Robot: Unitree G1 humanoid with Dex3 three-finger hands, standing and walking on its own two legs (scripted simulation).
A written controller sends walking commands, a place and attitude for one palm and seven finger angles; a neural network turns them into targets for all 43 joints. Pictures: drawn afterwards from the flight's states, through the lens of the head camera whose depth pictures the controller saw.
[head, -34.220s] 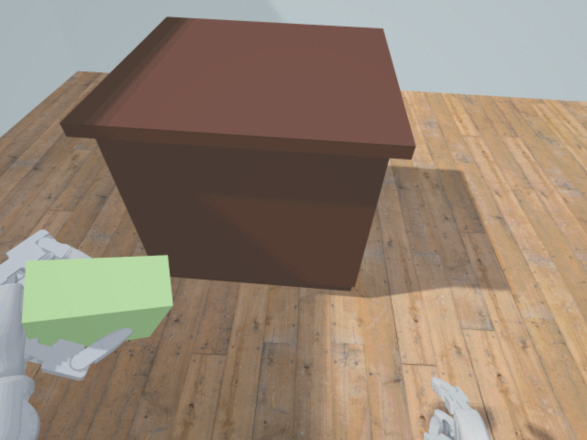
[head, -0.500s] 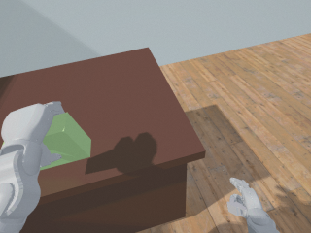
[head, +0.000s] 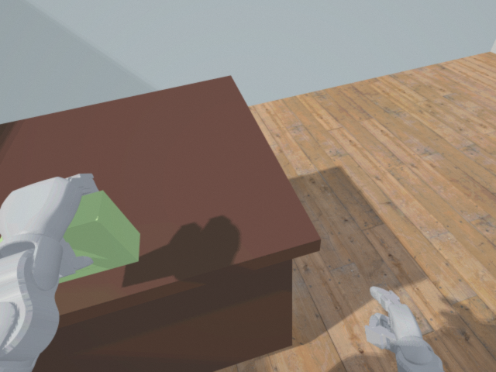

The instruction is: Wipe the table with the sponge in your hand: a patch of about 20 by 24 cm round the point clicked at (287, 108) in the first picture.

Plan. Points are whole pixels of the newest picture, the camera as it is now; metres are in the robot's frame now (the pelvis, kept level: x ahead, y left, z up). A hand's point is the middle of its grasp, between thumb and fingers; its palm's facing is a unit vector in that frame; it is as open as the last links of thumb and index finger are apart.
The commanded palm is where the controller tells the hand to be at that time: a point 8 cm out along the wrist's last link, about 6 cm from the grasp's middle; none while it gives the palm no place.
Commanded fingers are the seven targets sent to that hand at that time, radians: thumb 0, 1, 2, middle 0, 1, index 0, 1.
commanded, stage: bring the sponge back beside the body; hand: left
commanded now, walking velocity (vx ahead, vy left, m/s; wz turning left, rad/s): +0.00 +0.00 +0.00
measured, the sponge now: (85, 246) +0.22 +0.30 +0.13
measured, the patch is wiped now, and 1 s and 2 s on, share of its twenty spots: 1.00 1.00 1.00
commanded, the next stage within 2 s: step back with the hand held close in 1.08 s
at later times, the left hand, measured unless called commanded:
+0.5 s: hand (74, 238) +0.21 +0.28 +0.16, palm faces +0.16 -0.11 -0.98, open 9.6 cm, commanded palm +0.17 +0.29 +0.23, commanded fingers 0.00 0.10 1.30 -1.20 -1.60 -1.20 -1.60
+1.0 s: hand (75, 245) +0.21 +0.28 +0.16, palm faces +0.17 -0.13 -0.98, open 9.6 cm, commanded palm +0.16 +0.29 +0.23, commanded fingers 0.00 0.10 1.30 -1.20 -1.60 -1.20 -1.60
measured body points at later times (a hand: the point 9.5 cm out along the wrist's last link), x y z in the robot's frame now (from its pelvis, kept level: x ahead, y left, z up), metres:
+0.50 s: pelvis +0.01 +0.00 +0.00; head -0.02 -0.05 +0.45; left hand +0.20 +0.28 +0.22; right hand +0.27 -0.19 -0.08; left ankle -0.01 +0.12 -0.74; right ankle +0.02 -0.09 -0.74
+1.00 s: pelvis +0.00 +0.00 +0.00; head -0.02 -0.05 +0.45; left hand +0.19 +0.28 +0.21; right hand +0.26 -0.19 -0.07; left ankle -0.01 +0.12 -0.74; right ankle +0.02 -0.09 -0.74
